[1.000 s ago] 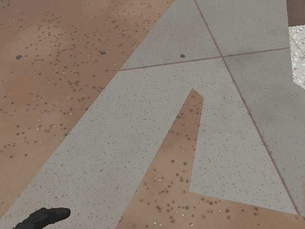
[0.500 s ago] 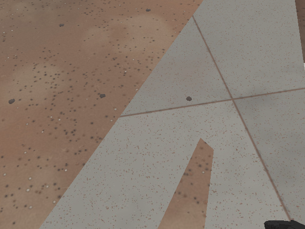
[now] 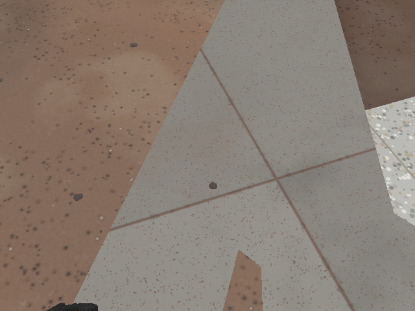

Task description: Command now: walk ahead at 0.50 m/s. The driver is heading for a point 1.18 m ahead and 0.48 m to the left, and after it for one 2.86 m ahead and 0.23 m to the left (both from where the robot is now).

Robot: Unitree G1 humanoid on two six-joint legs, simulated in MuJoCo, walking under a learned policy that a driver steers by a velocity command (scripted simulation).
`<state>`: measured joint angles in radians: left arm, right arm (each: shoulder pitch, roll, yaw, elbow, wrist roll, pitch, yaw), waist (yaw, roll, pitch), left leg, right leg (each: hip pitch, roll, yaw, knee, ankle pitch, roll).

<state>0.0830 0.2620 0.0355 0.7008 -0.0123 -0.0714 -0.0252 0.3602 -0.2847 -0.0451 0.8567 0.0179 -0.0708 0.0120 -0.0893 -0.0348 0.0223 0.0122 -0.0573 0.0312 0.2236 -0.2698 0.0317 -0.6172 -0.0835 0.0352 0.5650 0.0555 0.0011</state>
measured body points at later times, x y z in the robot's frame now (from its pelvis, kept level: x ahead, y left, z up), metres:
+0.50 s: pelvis +0.28 -0.03 +0.00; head +0.30 -0.02 +0.45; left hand +0.26 +0.25 -0.13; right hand +0.49 -0.25 -0.11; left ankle +0.43 +0.15 -0.69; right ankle +0.20 -0.14 -0.74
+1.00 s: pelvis +0.55 +0.07 +0.00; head +0.57 +0.10 +0.45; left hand +0.64 +0.40 -0.08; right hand +0.73 -0.16 -0.10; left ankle +0.46 +0.12 -0.74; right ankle +0.80 +0.00 -0.70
